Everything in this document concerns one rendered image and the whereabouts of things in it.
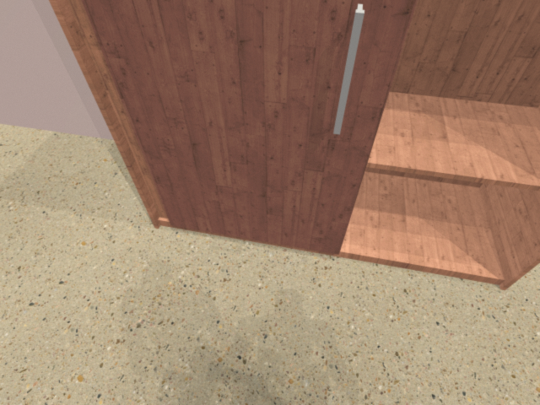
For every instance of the handle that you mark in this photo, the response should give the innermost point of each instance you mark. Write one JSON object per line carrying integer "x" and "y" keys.
{"x": 353, "y": 45}

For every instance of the wardrobe door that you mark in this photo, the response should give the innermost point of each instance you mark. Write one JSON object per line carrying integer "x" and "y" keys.
{"x": 234, "y": 102}
{"x": 97, "y": 56}

